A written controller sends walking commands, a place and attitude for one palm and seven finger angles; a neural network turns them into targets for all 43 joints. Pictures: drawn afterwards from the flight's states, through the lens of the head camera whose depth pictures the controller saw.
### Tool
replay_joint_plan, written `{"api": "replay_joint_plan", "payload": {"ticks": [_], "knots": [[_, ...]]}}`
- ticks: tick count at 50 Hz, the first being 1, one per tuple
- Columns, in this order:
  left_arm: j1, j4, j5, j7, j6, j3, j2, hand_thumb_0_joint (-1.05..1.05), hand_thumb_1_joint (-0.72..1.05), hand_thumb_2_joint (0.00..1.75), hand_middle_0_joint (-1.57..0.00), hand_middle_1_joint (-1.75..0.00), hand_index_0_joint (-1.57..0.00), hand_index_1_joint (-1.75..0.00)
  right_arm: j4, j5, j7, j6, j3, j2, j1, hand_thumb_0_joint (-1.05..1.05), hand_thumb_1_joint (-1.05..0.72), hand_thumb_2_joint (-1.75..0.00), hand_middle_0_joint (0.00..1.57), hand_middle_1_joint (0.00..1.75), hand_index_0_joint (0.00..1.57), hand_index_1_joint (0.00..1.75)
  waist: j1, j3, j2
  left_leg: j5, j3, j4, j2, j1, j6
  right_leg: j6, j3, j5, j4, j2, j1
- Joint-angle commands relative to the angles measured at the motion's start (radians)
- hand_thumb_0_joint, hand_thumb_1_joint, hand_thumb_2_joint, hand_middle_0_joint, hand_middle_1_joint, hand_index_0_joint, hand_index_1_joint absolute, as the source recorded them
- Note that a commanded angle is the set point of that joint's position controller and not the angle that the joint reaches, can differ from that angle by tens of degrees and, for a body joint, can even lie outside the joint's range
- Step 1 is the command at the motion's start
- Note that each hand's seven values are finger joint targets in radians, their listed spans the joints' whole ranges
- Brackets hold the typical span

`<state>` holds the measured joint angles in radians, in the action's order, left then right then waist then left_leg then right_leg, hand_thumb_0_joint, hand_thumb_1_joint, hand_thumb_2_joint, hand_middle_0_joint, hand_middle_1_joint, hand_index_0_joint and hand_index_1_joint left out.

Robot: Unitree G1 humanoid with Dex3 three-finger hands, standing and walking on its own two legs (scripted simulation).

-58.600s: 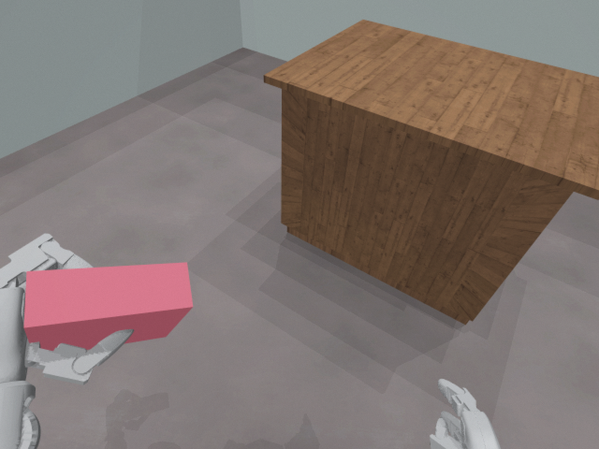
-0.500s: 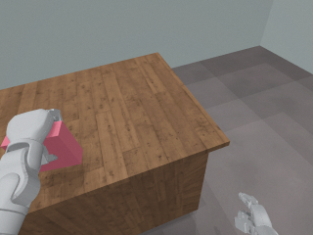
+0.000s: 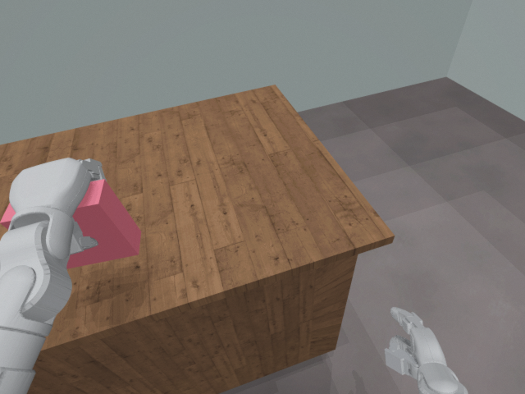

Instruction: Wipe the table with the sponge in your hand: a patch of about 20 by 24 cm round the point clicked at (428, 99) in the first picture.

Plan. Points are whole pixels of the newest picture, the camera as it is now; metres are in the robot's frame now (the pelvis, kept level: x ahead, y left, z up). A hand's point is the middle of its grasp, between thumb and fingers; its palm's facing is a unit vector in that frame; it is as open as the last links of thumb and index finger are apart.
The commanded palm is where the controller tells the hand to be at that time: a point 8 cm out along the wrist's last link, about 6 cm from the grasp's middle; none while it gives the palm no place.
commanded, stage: lift the sponge slowly off the table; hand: left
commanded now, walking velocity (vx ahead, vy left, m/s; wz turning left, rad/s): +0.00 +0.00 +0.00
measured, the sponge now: (88, 236) +0.28 +0.33 +0.11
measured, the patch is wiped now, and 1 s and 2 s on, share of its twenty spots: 1.00 1.00 1.00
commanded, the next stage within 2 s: bring the sponge back beside the body in 0.36 s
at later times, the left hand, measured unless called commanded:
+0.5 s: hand (82, 196) +0.30 +0.31 +0.18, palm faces +0.08 -0.04 -1.00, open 8.9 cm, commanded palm +0.25 +0.32 +0.25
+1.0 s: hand (75, 228) +0.25 +0.30 +0.17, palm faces +0.15 -0.07 -0.99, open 8.9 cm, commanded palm +0.20 +0.30 +0.24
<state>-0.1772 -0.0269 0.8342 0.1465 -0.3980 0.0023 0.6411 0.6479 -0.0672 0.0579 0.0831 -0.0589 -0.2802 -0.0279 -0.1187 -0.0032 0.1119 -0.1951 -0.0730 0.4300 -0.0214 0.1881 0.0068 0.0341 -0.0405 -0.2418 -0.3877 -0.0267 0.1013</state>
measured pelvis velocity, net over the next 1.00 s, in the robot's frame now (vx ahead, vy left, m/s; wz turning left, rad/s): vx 0.00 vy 0.00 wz -0.01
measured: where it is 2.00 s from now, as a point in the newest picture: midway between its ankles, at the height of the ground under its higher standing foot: outside the picture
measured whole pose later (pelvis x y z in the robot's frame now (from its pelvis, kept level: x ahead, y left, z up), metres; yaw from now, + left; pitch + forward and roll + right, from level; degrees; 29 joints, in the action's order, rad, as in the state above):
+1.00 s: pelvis +0.00 +0.00 +0.00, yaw -1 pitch -3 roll +0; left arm 0.01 -0.28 0.79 0.12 -0.44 -0.01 0.63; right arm 0.62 -0.06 0.04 0.09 -0.07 -0.26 -0.01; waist -0.14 0.01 0.12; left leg -0.21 -0.06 0.45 -0.02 0.19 0.01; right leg 0.03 -0.03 -0.26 -0.41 -0.03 0.11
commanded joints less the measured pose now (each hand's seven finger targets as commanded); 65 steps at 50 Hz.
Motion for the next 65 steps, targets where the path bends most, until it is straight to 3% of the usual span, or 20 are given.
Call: {"api": "replay_joint_plan", "payload": {"ticks": [1, 5, 9, 15, 16, 20, 21, 25, 28, 31, 33, 35, 38, 45, 48, 50, 57, 60, 62, 65], "knots": [[-0.335, -0.176, 0.031, -0.047, 0.002, -0.192, 0.322, 0.00, 0.10, 1.30, -1.20, -1.60, -1.20, -1.60, -0.168, 0.002, 0.007, -0.051, 0.033, -0.098, 0.187, 0.00, -0.90, -0.90, 0.20, 0.30, 0.20, 0.30, 0.001, 0.257, 0.007, 0.199, 0.010, -0.046, -0.030, -0.071, 0.041, 0.047, 0.047, 0.201, 0.038, -0.009, -0.069], [-0.329, -0.202, 0.020, -0.032, -0.021, -0.207, 0.334, 0.00, 0.10, 1.30, -1.20, -1.60, -1.20, -1.60, -0.187, -0.004, -0.004, -0.041, 0.025, -0.098, 0.220, 0.00, -0.90, -0.90, 0.20, 0.30, 0.20, 0.30, -0.014, 0.258, 0.014, 0.202, 0.002, -0.055, -0.030, -0.058, 0.038, 0.052, 0.067, 0.211, 0.037, -0.013, -0.070], [-0.368, -0.154, 0.019, -0.010, -0.047, -0.149, 0.296, 0.00, 0.10, 1.30, -1.20, -1.60, -1.20, -1.60, -0.177, -0.006, -0.005, -0.029, 0.030, -0.104, 0.196, 0.00, -0.90, -0.90, 0.20, 0.30, 0.20, 0.30, 0.008, 0.208, -0.025, 0.164, 0.006, -0.062, -0.023, -0.043, 0.038, 0.037, 0.034, 0.170, 0.050, -0.008, -0.032], [-0.394, -0.211, 0.031, 0.010, -0.040, -0.159, 0.313, 0.00, 0.10, 1.30, -1.20, -1.60, -1.20, -1.60, -0.197, -0.013, -0.003, -0.045, 0.024, -0.097, 0.219, 0.00, -0.90, -0.90, 0.20, 0.30, 0.20, 0.30, 0.004, 0.260, -0.011, 0.179, 0.000, -0.055, -0.025, -0.072, 0.045, 0.048, 0.056, 0.178, 0.039, -0.014, -0.041], [-0.388, -0.187, 0.030, 0.010, -0.036, -0.135, 0.285, 0.00, 0.10, 1.30, -1.20, -1.60, -1.20, -1.60, -0.189, -0.007, -0.001, -0.048, 0.026, -0.094, 0.193, 0.00, -0.90, -0.90, 0.20, 0.30, 0.20, 0.30, 0.008, 0.258, -0.043, 0.182, 0.008, -0.047, -0.026, -0.064, 0.044, 0.042, 0.037, 0.183, 0.035, -0.006, -0.047], [-0.383, -0.174, 0.035, 0.003, -0.025, -0.220, 0.380, 0.00, 0.10, 1.30, -1.20, -1.60, -1.20, -1.60, -0.187, -0.004, -0.001, -0.041, 0.025, -0.105, 0.198, 0.00, -0.90, -0.90, 0.20, 0.30, 0.20, 0.30, -0.007, 0.261, -0.031, 0.175, 0.004, -0.045, -0.027, -0.052, 0.043, 0.049, 0.074, 0.188, 0.036, -0.010, -0.052], [-0.389, -0.167, 0.036, -0.001, -0.023, -0.203, 0.361, 0.00, 0.10, 1.30, -1.20, -1.60, -1.20, -1.60, -0.180, -0.001, 0.001, -0.039, 0.027, -0.102, 0.180, 0.00, -0.90, -0.90, 0.20, 0.30, 0.20, 0.30, -0.002, 0.272, -0.041, 0.188, 0.013, -0.040, -0.029, -0.052, 0.042, 0.043, 0.049, 0.195, 0.029, -0.004, -0.063], [-0.314, -0.237, 0.014, -0.012, -0.008, -0.248, 0.372, 0.00, 0.10, 1.30, -1.20, -1.60, -1.20, -1.60, -0.199, -0.003, -0.008, -0.043, 0.029, -0.095, 0.207, 0.00, -0.90, -0.90, 0.20, 0.30, 0.20, 0.30, -0.023, 0.296, 0.013, 0.228, 0.004, -0.029, -0.031, -0.065, 0.042, 0.053, 0.081, 0.247, 0.020, -0.008, -0.080], [-0.187, -0.280, -0.011, -0.007, -0.015, -0.207, 0.300, 0.00, 0.10, 1.30, -1.20, -1.60, -1.20, -1.60, -0.203, 0.001, -0.019, -0.033, 0.035, -0.092, 0.181, 0.00, -0.90, -0.90, 0.20, 0.30, 0.20, 0.30, -0.012, 0.285, -0.009, 0.271, 0.016, -0.010, -0.027, -0.060, 0.040, 0.038, 0.050, 0.322, 0.005, 0.002, -0.088], [-0.123, -0.295, -0.020, -0.010, -0.038, -0.232, 0.309, 0.00, 0.10, 1.30, -1.20, -1.60, -1.20, -1.60, -0.205, 0.002, -0.022, -0.030, 0.036, -0.097, 0.181, 0.00, -0.90, -0.90, 0.20, 0.30, 0.20, 0.30, -0.013, 0.262, -0.045, 0.270, 0.017, 0.003, -0.022, -0.042, 0.042, 0.038, 0.058, 0.334, -0.007, 0.001, -0.074], [-0.112, -0.306, -0.024, -0.008, -0.046, -0.229, 0.310, 0.00, 0.10, 1.30, -1.20, -1.60, -1.20, -1.60, -0.206, -0.001, -0.021, -0.019, 0.039, -0.101, 0.180, 0.00, -0.90, -0.90, 0.20, 0.30, 0.20, 0.30, -0.004, 0.228, -0.067, 0.248, 0.015, -0.002, -0.021, -0.033, 0.042, 0.031, 0.057, 0.317, 0.002, 0.000, -0.056], [-0.150, -0.380, -0.017, -0.014, -0.046, -0.239, 0.325, 0.00, 0.10, 1.30, -1.20, -1.60, -1.20, -1.60, -0.225, -0.008, -0.016, -0.028, 0.029, -0.093, 0.231, 0.00, -0.90, -0.90, 0.20, 0.30, 0.20, 0.30, -0.010, 0.233, -0.025, 0.235, 0.006, -0.005, -0.025, -0.051, 0.045, 0.043, 0.086, 0.281, 0.004, -0.012, -0.036], [-0.110, -0.404, -0.017, -0.030, -0.029, -0.209, 0.286, 0.00, 0.10, 1.30, -1.20, -1.60, -1.20, -1.60, -0.215, 0.000, -0.012, -0.032, 0.036, -0.088, 0.184, 0.00, -0.90, -0.90, 0.20, 0.30, 0.20, 0.30, 0.000, 0.236, -0.031, 0.265, 0.008, 0.000, -0.023, -0.070, 0.045, 0.033, 0.045, 0.298, 0.002, -0.005, -0.044], [-0.114, -0.452, 0.003, -0.069, -0.036, -0.202, 0.266, 0.00, 0.10, 1.30, -1.20, -1.60, -1.20, -1.60, -0.217, -0.002, -0.005, -0.047, 0.026, -0.077, 0.241, 0.00, -0.90, -0.90, 0.20, 0.30, 0.20, 0.30, -0.015, 0.218, 0.023, 0.214, -0.005, -0.030, -0.021, -0.087, 0.039, 0.054, 0.079, 0.201, 0.021, -0.024, -0.022], [-0.074, -0.402, -0.006, -0.078, -0.046, -0.203, 0.259, 0.00, 0.10, 1.30, -1.20, -1.60, -1.20, -1.60, -0.200, 0.006, -0.004, -0.034, 0.033, -0.084, 0.205, 0.00, -0.90, -0.90, 0.20, 0.30, 0.20, 0.30, -0.012, 0.209, -0.031, 0.199, 0.006, -0.034, -0.016, -0.070, 0.033, 0.041, 0.056, 0.195, 0.027, -0.013, -0.032], [-0.044, -0.435, -0.014, -0.079, -0.060, -0.226, 0.272, 0.00, 0.10, 1.30, -1.20, -1.60, -1.20, -1.60, -0.214, 0.002, -0.005, -0.038, 0.024, -0.081, 0.249, 0.00, -0.90, -0.90, 0.20, 0.30, 0.20, 0.30, -0.028, 0.214, -0.014, 0.199, 0.000, -0.035, -0.018, -0.068, 0.035, 0.052, 0.089, 0.199, 0.023, -0.021, -0.033], [0.041, -0.456, -0.033, -0.064, -0.074, -0.175, 0.212, 0.00, 0.10, 1.30, -1.20, -1.60, -1.20, -1.60, -0.218, 0.004, -0.010, -0.032, 0.023, -0.080, 0.229, 0.00, -0.90, -0.90, 0.20, 0.30, 0.20, 0.30, -0.013, 0.182, -0.022, 0.161, 0.008, -0.031, -0.011, -0.048, 0.034, 0.036, 0.056, 0.160, 0.025, -0.011, -0.011], [0.041, -0.517, -0.020, -0.068, -0.068, -0.198, 0.240, 0.00, 0.10, 1.30, -1.20, -1.60, -1.20, -1.60, -0.230, 0.003, -0.005, -0.042, 0.019, -0.079, 0.263, 0.00, -0.90, -0.90, 0.20, 0.30, 0.20, 0.30, -0.020, 0.186, -0.007, 0.134, -0.001, -0.034, -0.014, -0.056, 0.041, 0.045, 0.094, 0.123, 0.029, -0.023, -0.005], [0.068, -0.494, -0.015, -0.078, -0.057, -0.199, 0.237, 0.00, 0.10, 1.30, -1.20, -1.60, -1.20, -1.60, -0.220, 0.009, -0.004, -0.045, 0.027, -0.080, 0.221, 0.00, -0.90, -0.90, 0.20, 0.30, 0.20, 0.30, -0.017, 0.173, -0.036, 0.138, 0.007, -0.022, -0.014, -0.049, 0.039, 0.036, 0.069, 0.120, 0.030, -0.013, -0.002], [0.048, -0.570, -0.003, -0.093, -0.036, -0.209, 0.251, 0.00, 0.10, 1.30, -1.20, -1.60, -1.20, -1.60, -0.232, 0.007, -0.001, -0.056, 0.024, -0.073, 0.259, 0.00, -0.90, -0.90, 0.20, 0.30, 0.20, 0.30, -0.025, 0.173, 0.024, 0.111, -0.003, -0.030, -0.018, -0.062, 0.041, 0.049, 0.106, 0.075, 0.037, -0.025, 0.004]]}}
